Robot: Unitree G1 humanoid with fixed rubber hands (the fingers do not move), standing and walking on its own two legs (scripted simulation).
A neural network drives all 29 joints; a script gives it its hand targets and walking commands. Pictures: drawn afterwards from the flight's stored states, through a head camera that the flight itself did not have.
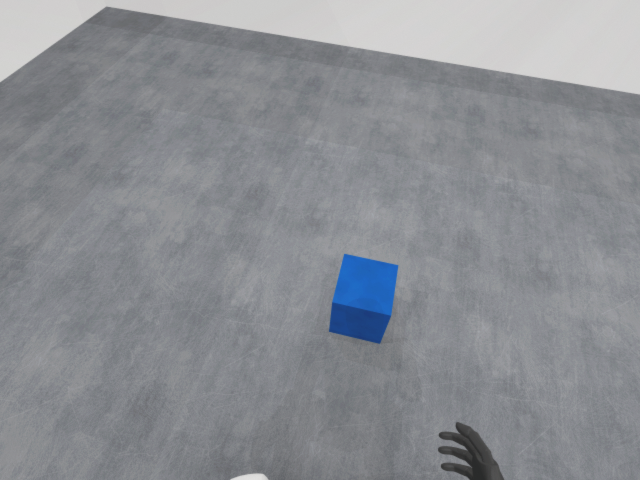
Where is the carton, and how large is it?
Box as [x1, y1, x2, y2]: [329, 254, 397, 343]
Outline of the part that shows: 344,254 332,301 329,331 379,343 391,313 397,265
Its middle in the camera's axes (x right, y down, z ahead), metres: +0.14 +0.19 +1.26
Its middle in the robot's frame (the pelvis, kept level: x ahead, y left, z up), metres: +0.70 -0.08 -0.66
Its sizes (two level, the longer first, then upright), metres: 0.178 0.174 0.215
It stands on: the floor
